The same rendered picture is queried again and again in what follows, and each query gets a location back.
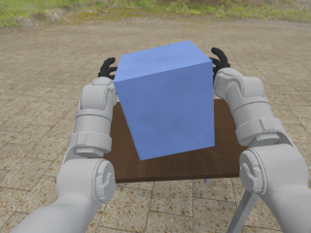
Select carton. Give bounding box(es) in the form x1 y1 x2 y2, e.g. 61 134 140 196
113 40 215 161

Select left robot forearm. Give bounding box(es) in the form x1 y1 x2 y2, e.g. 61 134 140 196
55 77 117 196

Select robot right upper arm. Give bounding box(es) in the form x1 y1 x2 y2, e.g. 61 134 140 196
239 144 311 233

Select robot left upper arm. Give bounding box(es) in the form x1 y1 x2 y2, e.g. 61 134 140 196
9 158 117 233

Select robot right hand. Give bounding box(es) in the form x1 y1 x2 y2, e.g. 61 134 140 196
209 47 230 85

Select table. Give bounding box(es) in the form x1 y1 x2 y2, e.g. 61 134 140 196
55 99 259 233

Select right robot forearm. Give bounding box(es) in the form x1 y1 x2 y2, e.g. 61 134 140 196
213 67 309 182

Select robot left hand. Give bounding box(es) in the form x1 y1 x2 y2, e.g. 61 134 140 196
97 57 118 94

